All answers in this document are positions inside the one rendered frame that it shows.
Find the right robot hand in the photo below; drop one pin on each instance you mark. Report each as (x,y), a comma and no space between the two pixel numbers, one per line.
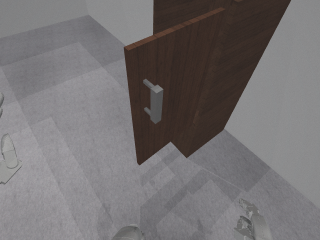
(256,228)

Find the left robot hand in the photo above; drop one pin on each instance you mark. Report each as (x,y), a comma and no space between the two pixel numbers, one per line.
(11,164)

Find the left robot thigh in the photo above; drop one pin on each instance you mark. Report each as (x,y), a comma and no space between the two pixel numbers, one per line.
(129,233)

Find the cupboard door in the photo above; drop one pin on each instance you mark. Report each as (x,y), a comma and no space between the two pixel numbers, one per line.
(177,59)

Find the handle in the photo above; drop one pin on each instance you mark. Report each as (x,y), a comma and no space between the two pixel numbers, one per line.
(156,101)

